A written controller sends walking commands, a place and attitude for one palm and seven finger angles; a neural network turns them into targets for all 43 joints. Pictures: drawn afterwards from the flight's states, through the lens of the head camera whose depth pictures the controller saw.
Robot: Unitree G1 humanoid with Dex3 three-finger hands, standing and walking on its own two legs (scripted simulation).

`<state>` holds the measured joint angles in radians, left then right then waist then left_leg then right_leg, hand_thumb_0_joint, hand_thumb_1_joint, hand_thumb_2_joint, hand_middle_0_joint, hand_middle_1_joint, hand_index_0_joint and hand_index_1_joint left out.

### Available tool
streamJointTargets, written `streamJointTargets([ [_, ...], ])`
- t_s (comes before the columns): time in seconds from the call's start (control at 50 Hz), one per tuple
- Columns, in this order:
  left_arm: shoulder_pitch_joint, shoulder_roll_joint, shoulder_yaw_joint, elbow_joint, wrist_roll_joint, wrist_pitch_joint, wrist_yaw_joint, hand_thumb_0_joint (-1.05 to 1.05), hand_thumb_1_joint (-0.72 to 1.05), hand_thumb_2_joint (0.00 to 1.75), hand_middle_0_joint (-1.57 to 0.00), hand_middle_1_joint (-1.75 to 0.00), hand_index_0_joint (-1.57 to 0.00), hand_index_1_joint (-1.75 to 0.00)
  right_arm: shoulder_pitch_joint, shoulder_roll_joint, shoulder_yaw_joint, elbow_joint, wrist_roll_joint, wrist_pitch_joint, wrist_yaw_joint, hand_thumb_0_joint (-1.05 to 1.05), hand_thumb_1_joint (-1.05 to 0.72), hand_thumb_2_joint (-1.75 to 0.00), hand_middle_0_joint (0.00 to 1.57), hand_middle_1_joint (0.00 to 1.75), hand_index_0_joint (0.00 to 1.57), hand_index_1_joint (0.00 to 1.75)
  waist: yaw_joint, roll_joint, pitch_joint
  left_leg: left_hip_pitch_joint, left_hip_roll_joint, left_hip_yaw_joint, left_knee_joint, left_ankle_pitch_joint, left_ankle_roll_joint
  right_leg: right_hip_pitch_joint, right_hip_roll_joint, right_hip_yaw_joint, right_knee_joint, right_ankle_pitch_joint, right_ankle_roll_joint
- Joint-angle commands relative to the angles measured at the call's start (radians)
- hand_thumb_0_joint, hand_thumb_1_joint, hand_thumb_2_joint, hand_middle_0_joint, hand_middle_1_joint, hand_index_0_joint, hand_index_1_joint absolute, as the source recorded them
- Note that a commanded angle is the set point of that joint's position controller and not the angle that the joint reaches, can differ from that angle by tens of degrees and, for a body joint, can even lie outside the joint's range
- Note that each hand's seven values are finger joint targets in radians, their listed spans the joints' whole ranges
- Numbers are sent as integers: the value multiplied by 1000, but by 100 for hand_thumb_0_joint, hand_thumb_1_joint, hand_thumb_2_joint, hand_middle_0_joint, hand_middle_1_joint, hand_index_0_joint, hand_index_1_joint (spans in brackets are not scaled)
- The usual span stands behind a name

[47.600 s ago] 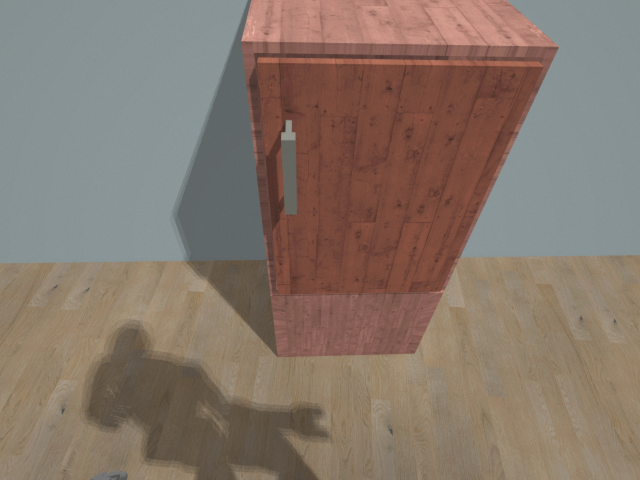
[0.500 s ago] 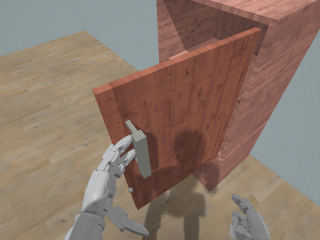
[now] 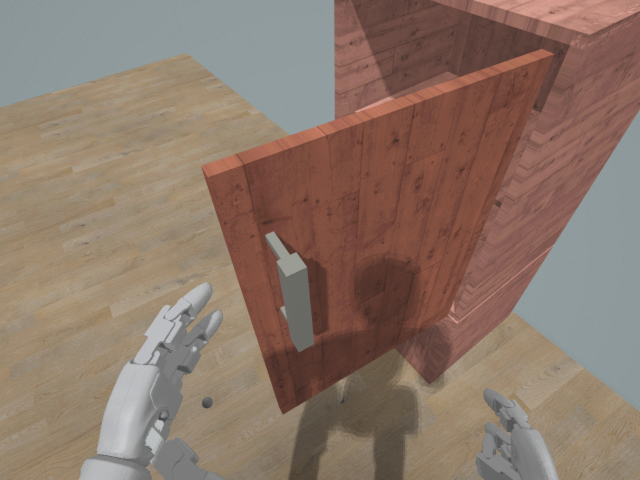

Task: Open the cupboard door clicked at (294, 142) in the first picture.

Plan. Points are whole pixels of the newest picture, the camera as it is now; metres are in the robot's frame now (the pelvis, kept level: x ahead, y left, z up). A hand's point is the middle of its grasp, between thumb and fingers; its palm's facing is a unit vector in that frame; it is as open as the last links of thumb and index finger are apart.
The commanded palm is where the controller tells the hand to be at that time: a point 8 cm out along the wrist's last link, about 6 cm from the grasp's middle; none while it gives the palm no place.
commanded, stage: draw the hand back to the body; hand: left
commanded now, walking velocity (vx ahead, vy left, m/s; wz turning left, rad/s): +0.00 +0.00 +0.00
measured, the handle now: (289, 294) +0.30 +0.06 +0.11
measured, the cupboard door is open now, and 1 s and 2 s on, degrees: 84 84 84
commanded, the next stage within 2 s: step back with the hand held close in 1.58 s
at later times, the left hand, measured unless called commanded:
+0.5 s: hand (130, 385) +0.18 +0.18 +0.14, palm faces -0.09 -0.99 -0.07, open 16.2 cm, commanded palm +0.16 +0.24 +0.15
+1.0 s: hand (27, 339) +0.20 +0.26 +0.18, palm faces +0.34 -0.87 -0.36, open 11.5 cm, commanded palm +0.16 +0.31 +0.20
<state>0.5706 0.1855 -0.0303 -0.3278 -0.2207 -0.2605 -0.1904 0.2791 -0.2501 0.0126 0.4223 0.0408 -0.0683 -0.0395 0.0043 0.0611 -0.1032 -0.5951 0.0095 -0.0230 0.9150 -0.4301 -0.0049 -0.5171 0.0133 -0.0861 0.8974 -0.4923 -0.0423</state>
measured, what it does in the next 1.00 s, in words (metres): stands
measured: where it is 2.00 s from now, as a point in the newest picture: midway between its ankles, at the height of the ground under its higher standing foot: outside the picture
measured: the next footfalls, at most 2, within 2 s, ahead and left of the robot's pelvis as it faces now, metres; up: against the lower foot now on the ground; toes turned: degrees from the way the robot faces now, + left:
none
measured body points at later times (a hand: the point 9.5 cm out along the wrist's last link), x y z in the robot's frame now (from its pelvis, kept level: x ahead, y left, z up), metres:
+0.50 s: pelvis +0.00 +0.03 +0.01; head -0.01 +0.02 +0.46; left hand +0.18 +0.24 +0.14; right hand +0.19 -0.19 -0.04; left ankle +0.02 +0.12 -0.69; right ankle -0.02 -0.09 -0.69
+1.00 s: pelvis +0.01 +0.04 +0.05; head -0.01 +0.02 +0.50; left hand +0.18 +0.31 +0.20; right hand +0.20 -0.18 -0.03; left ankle +0.02 +0.12 -0.69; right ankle -0.02 -0.09 -0.69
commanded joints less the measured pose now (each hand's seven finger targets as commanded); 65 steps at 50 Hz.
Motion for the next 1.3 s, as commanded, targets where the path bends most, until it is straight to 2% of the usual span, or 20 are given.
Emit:
streamJointTargets([
  [0.0, -80, 92, 53, -232, 2, -48, 5, 0, -50, 30, -15, -30, -15, -30, -93, -83, -37, -178, 1, -71, -9, 0, -90, -90, 20, 30, 20, 30, -13, -75, -103, 107, -24, -1, -107, 164, 41, 6, -9, 80, -186, 232, 37],
  [0.08, -74, 134, 113, -271, 0, -9, 33, 0, -50, 30, -15, -30, -15, -30, -105, -74, -30, -181, 6, -66, -11, 0, -90, -90, 20, 30, 20, 30, 7, -47, -115, 130, -20, -3, -137, 188, 41, 39, 2, 55, -182, 260, 29],
  [0.14, -70, 110, 102, -281, -17, 23, 26, 0, -50, 30, -15, -30, -15, -30, -114, -73, -21, -185, 10, -68, -12, 0, -90, -90, 20, 30, 20, 30, 3, -43, -85, 141, -18, -5, -160, 178, 40, 41, 7, 43, -197, 253, 30],
  [0.26, -66, 124, 112, -324, -36, 86, -10, 0, -50, 30, -15, -30, -15, -30, -113, -85, -15, -181, 13, -85, -14, 0, -90, -90, 20, 30, 20, 30, -2, -31, -75, 183, -12, -18, -195, 194, 39, 52, 14, 21, -213, 268, 31],
  [0.38, -81, 174, 184, -357, -47, 125, -13, 0, -50, 30, -15, -30, -15, -30, -123, -92, -11, -163, 13, -100, -15, 0, -90, -90, 20, 30, 20, 30, 13, -17, -67, 211, -11, -30, -224, 212, 36, 83, 18, 7, -226, 270, 25],
  [0.48, -85, 190, 224, -354, -68, 160, -37, 0, -32, 37, -16, -30, -16, -30, -136, -98, -9, -146, 17, -115, -19, 0, -90, -90, 20, 30, 20, 30, 16, -39, -51, 231, -7, -37, -248, 218, 35, 103, 20, -1, -251, 274, 26],
  [0.5, -124, 269, 212, -492, 74, 154, 112, 0, -29, 39, -16, -30, -16, -30, -153, -71, 0, -171, 7, -105, -48, 0, -90, -90, 20, 30, 20, 30, 63, 0, -27, 236, -2, -28, -296, 192, 31, 125, 2, 63, -315, 256, 14],
  [0.52, -32, 202, 200, -417, 87, 178, 180, 0, -26, 40, -16, -30, -16, -30, -130, -58, 6, -150, -3, -97, -58, 0, -90, -90, 20, 30, 20, 30, 41, -4, 21, 240, 1, -28, -316, 164, 24, 119, -2, 55, -335, 228, 13],
  [0.54, 1, 168, 176, -382, 107, 195, 216, 0, -22, 42, -16, -30, -16, -30, -132, -56, 10, -136, -5, -86, -59, 0, -90, -90, 20, 30, 20, 30, 40, -10, 50, 244, 6, -31, -333, 154, 23, 129, -3, 46, -346, 213, 15],
  [0.58, -41, 206, 201, -388, 135, 199, 263, 0, -15, 45, -16, -30, -16, -30, -147, -69, 9, -120, -11, -76, -63, 0, -90, -90, 20, 30, 20, 30, 39, -44, 54, 266, 11, -39, -363, 149, 25, 161, -1, 45, -379, 200, 15],
  [0.62, -76, 209, 200, -413, 153, 190, 288, 0, -8, 48, -16, -30, -16, -30, -151, -70, 11, -105, -18, -79, -67, 0, -90, -90, 20, 30, 20, 30, 32, -4, 31, 314, 9, -34, -389, 167, 27, 193, -8, 47, -395, 215, 16],
  [0.64, -72, 208, 200, -407, 161, 190, 296, 0, -5, 50, -17, -30, -17, -30, -156, -69, 11, -97, -19, -82, -66, 0, -90, -90, 20, 30, 20, 30, 35, 24, 37, 334, 10, -34, -404, 175, 26, 200, -9, 47, -404, 221, 16],
  [0.68, -90, 239, 235, -394, 168, 185, 312, 0, 2, 52, -17, -30, -17, -30, -171, -75, 10, -74, -25, -89, -67, 0, -90, -90, 20, 30, 20, 30, 42, -2, 43, 351, 12, -36, -433, 184, 27, 237, -8, 47, -430, 232, 15],
  [0.8, -90, 247, 278, -381, 171, 170, 325, 0, 23, 62, -18, -30, -18, -30, -190, -74, 6, -31, -30, -96, -57, 0, -90, -90, 20, 30, 20, 30, 47, 11, 43, 420, 17, -31, -495, 286, 19, 318, -8, 43, -469, 304, 15],
  [0.92, -97, 272, 348, -340, 163, 163, 324, 0, 44, 70, -18, -30, -18, -30, -202, -78, -5, -6, -32, -83, -48, 0, -90, -90, 20, 30, 20, 30, 55, -37, 52, 449, 17, -15, -522, 345, 20, 365, -5, 44, -505, 354, 19],
  [1.0, -130, 294, 389, -349, 163, 152, 326, 0, 58, 76, -19, -30, -19, -30, -205, -78, -10, 6, -32, -78, -45, 0, -90, -90, 20, 30, 20, 30, 57, 23, 47, 476, 16, -10, -535, 367, 17, 384, -7, 50, -520, 370, 16],
  [1.06, -136, 317, 430, -333, 155, 151, 328, 0, 69, 81, -19, -30, -19, -30, -208, -79, -14, 12, -33, -73, -45, 0, -90, -90, 20, 30, 20, 30, 61, -11, 45, 481, 13, -1, -534, 392, 20, 398, -5, 48, -527, 402, 19],
  [1.18, -188, 370, 501, -324, 151, 140, 332, 0, 90, 90, -20, -30, -20, -30, -216, -85, -24, 32, -28, -71, -44, 0, -90, -90, 20, 30, 20, 30, 66, 27, 33, 514, 11, 9, -529, 438, 22, 414, -7, 56, -544, 446, 18],
  [1.22, -152, 310, 456, -282, 146, 144, 324, 0, 90, 90, -20, -30, -20, -30, -215, -81, -24, 31, -30, -68, -41, 0, -90, -90, 20, 30, 20, 30, 60, -6, 51, 514, 9, 15, -532, 441, 25, 404, -9, 51, -543, 453, 25],
  [1.28, -158, 320, 454, -266, 148, 147, 320, 0, 90, 90, -20, -30, -20, -30, -220, -91, -31, 34, -30, -61, -39, 0, -90, -90, 20, 30, 20, 30, 61, -28, 60, 518, 10, 22, -528, 441, 31, 399, -8, 56, -554, 463, 27],
])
